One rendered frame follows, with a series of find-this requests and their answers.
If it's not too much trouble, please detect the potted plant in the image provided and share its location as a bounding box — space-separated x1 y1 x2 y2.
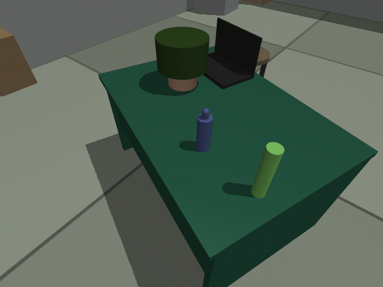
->
154 27 209 91

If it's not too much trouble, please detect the desk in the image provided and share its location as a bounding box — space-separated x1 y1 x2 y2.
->
98 46 378 287

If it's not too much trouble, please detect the stool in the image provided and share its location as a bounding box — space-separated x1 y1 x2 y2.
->
256 47 270 77

